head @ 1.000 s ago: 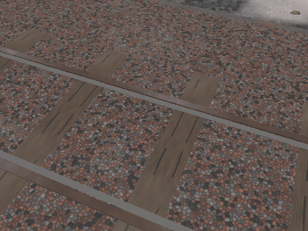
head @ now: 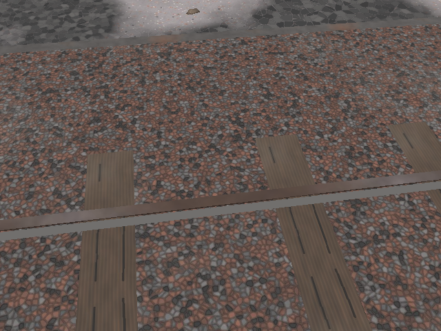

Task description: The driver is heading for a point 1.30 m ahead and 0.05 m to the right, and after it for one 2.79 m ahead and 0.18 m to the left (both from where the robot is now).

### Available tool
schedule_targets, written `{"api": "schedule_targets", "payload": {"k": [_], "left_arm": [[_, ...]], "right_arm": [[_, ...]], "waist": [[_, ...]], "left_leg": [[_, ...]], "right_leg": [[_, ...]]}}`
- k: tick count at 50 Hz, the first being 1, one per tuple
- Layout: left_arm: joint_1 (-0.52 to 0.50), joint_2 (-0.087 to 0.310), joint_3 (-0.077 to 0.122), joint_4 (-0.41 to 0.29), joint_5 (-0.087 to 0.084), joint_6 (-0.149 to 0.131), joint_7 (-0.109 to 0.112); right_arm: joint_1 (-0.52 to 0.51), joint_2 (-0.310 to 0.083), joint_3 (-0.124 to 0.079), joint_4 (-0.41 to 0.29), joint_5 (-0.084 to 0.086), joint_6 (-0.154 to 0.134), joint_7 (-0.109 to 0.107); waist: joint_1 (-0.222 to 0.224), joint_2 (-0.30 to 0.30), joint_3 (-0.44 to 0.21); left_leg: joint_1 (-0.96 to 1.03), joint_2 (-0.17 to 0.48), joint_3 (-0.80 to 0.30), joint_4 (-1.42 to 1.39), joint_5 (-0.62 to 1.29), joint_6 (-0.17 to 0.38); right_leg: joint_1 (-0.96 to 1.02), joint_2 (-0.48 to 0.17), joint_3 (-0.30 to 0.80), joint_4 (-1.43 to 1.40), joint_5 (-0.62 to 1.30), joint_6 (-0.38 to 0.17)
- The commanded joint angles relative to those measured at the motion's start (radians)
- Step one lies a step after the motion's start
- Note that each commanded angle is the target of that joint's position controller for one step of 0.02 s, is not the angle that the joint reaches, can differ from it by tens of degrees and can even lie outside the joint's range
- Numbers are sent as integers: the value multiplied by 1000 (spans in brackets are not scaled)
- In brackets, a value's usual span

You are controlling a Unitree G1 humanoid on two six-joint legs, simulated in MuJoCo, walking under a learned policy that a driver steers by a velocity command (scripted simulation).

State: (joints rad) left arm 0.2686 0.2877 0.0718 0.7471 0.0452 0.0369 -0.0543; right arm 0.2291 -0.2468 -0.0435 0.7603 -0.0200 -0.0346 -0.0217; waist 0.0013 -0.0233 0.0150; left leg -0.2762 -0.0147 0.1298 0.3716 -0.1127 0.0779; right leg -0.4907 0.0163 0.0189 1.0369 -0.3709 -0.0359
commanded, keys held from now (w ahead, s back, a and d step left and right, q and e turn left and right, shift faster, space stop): w+e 0.42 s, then w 0.04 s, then w+q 0.54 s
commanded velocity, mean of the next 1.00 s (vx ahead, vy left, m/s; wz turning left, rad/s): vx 0.46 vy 0.00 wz -0.18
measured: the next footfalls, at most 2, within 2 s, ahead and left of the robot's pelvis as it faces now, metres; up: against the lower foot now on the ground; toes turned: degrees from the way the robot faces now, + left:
right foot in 0.24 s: +0.08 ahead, -0.13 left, +0.00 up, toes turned -11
left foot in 0.70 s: +0.47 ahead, -0.05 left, +0.00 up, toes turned -12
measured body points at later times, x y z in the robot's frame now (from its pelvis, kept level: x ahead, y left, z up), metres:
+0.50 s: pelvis +0.15 -0.07 +0.00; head +0.17 -0.09 +0.45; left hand +0.22 +0.19 -0.11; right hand +0.23 -0.35 -0.11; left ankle +0.29 +0.05 -0.68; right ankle +0.04 -0.12 -0.74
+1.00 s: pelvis +0.44 -0.09 +0.00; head +0.48 -0.08 +0.45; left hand +0.64 +0.12 -0.11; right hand +0.41 -0.36 -0.12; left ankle +0.43 -0.04 -0.74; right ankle +0.55 -0.29 -0.67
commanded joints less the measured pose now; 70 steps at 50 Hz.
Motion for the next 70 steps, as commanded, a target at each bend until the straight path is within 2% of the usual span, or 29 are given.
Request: {"api": "schedule_targets", "payload": {"k": [1, 8, 11, 12, 13, 14, 15, 16, 18, 22, 29, 32, 34, 35, 36, 37, 38, 39, 44, 51, 56, 60, 61, 62, 63, 64, 65, 67, 70], "left_arm": [[6, 45, 3, -67, 0, -10, -18], [-62, 45, -9, -103, -14, -28, -29], [28, 41, -8, -67, -12, -45, -21], [142, 66, 3, -16, -10, -52, -13], [238, 132, 20, 4, -3, -60, 2], [229, 230, 38, -34, -19, -61, 19], [201, 185, 30, -32, -22, -59, 36], [161, 155, 20, -37, -26, -64, 40], [112, 134, 16, -46, -35, -83, 42], [167, 117, 14, -5, -46, -109, 42], [228, 114, 5, 65, -29, -123, 51], [183, 137, 6, 81, -20, -126, 62], [162, 158, 11, 90, -6, -117, 67], [185, 128, 0, 82, -6, -117, 69], [303, 29, -20, 58, -38, -120, 54], [241, 83, -16, 59, -5, -129, 52], [137, 104, -14, 33, -11, -135, 48], [70, 108, -19, 22, -10, -145, 45], [42, 51, -39, -1, 11, -91, 37], [-246, 32, -54, -93, -1, -87, 30], [-373, 36, -62, -143, -13, -102, 27], [-157, 97, -39, -90, -20, -122, 46], [-26, 139, -23, -61, -9, -136, 61], [146, 215, -4, -58, 13, -139, 81], [100, 276, 14, -60, 15, -120, 81], [44, 171, 4, -68, 1, -109, 75], [-7, 92, -16, -76, -8, -109, 70], [-22, 57, -26, -54, -8, -117, 66], [16, 59, -22, -20, -24, -144, 58]], "right_arm": [[7, -145, -41, -53, 0, -26, 6], [37, -204, -63, -37, -4, -19, 22], [34, -198, -64, -26, 1, -1, 28], [30, -158, -53, -31, -12, 4, 28], [5, -69, -26, -53, -27, 8, 37], [-78, -64, -21, -117, -33, 5, 45], [-122, -130, -34, -124, -40, -4, 56], [-95, -139, -36, -115, -23, -18, 69], [-47, -146, -37, -75, -34, -26, 72], [-99, -105, -23, -88, -31, -3, 67], [-268, -81, 0, -138, -4, -1, 77], [-157, -109, -12, -102, -2, -3, 66], [111, -138, -31, -10, -3, -11, 46], [258, -187, -46, 22, -19, -17, 35], [304, -315, -78, 25, -32, -19, 33], [225, -254, -68, 29, 14, -11, 47], [117, -214, -60, 5, 16, -10, 48], [81, -166, -50, 1, 12, -12, 51], [106, -145, -40, 38, 21, -38, 44], [236, -158, -50, 66, 26, -28, 33], [291, -166, -54, 67, 6, -19, 18], [186, -202, -63, 34, 4, -21, 13], [176, -189, -60, 30, 14, -30, 24], [190, -109, -38, -2, 24, -40, 28], [311, -66, -29, -29, 47, -32, 27], [271, -151, -38, 13, 11, -12, 16], [190, -153, -42, 7, 2, -8, 26], [136, -124, -39, -5, -10, 5, 46], [120, -101, -35, -19, -17, 31, 66]], "waist": [[3, 117, -27], [-19, 131, -24], [28, 83, -14], [63, -1, -29], [103, -223, -30], [108, -262, 71], [100, -114, 122], [57, -106, 102], [15, -60, 58], [16, -37, 22], [69, -83, 81], [7, -76, 53], [-111, -31, -90], [-159, 37, -186], [-88, 313, -293], [-71, 226, -259], [-40, 140, -104], [-38, 38, -51], [25, 62, -7], [-65, 77, 32], [-107, 91, 26], [13, 95, -48], [79, 38, -131], [129, -83, -296], [39, -313, -353], [30, -109, -217], [31, -14, -110], [7, -39, -31], [-14, -78, -26]], "left_leg": [[39, 299, -272, -289, -410, 119], [-8, 319, -132, -254, -442, 98], [-94, 280, -41, -115, -535, 54], [-177, 218, 26, 53, -563, 24], [-345, 121, 127, 425, -524, -18], [-647, 2, 11, 581, -483, -45], [-669, 77, -115, 637, -353, -45], [-627, 87, -129, 619, -247, -49], [-538, 94, -121, 596, -145, -75], [-510, 78, -99, 560, -48, -114], [-357, 62, -48, 264, 80, -42], [-181, 5, -32, 208, 7, 28], [97, -68, -7, 157, -41, 70], [325, 72, -181, 149, -151, 109], [575, 349, -762, 33, -283, 277], [535, 344, -978, -135, -336, 274], [392, 329, -798, -128, -324, 251], [275, 288, -673, -133, -198, 228], [64, 152, -434, -177, 113, 198], [133, 101, -412, -164, 191, 137], [244, 122, -476, -64, 343, 132], [180, 98, -504, 123, 482, 70], [106, 37, -455, 313, 427, 46], [-15, -14, -360, 588, 95, 29], [-303, -142, -249, 798, -470, 4], [-392, -37, -246, 879, -382, 11], [-377, -10, -239, 861, -280, 5], [-337, 40, -221, 805, -218, -14], [-325, 53, -201, 795, -181, -29]], "right_leg": [[-41, -40, -6, -76, 43, -6], [139, -24, -107, -362, -20, -37], [344, 22, -138, -571, 22, -72], [475, 17, -77, -637, -57, -92], [567, -202, 249, -777, -298, -140], [564, -376, 698, -936, -557, -248], [524, -361, 626, -934, -450, -260], [506, -308, 539, -914, -292, -242], [511, -217, 386, -898, -1, -206], [515, -169, 269, -851, 418, -206], [511, -187, 153, -869, 586, -152], [549, -205, 92, -774, 872, -114], [543, -158, 18, -426, 1059, -85], [372, -122, -16, -144, 810, -72], [8, 78, -51, 269, 144, -9], [-131, 78, 62, 343, -75, -26], [-176, 5, 73, 338, 18, -31], [-147, -37, 60, 271, 87, -31], [-53, -90, 22, 69, 103, 32], [-161, -77, -7, -272, 376, 88], [-147, -28, -7, -409, 349, 76], [222, 28, 2, -561, 234, 17], [429, -36, 53, -601, 235, -19], [659, -299, 307, -618, 14, -69], [800, -482, 750, -740, -64, -183], [681, -442, 713, -744, -154, -173], [557, -386, 541, -759, -75, -148], [424, -303, 313, -800, 170, -113], [379, -270, 164, -831, 366, -109]]}}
